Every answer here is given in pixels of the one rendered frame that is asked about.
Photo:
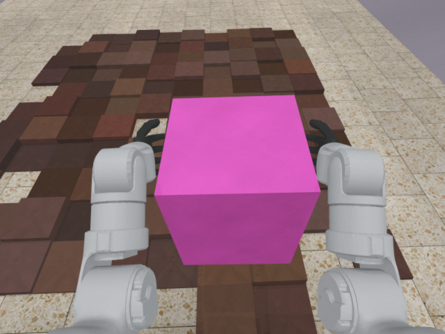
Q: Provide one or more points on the robot right hand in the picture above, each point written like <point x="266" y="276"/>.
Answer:
<point x="326" y="131"/>

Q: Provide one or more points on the carton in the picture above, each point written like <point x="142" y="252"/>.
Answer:
<point x="236" y="182"/>

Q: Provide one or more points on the robot left hand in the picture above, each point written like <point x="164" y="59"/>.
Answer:
<point x="141" y="137"/>

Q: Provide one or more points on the right robot forearm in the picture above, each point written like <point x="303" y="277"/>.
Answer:
<point x="356" y="193"/>

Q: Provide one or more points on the left robot upper arm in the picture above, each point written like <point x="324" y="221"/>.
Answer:
<point x="115" y="299"/>

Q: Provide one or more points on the left robot forearm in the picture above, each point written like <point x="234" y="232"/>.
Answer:
<point x="118" y="193"/>

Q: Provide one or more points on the right robot upper arm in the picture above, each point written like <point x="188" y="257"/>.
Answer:
<point x="364" y="301"/>

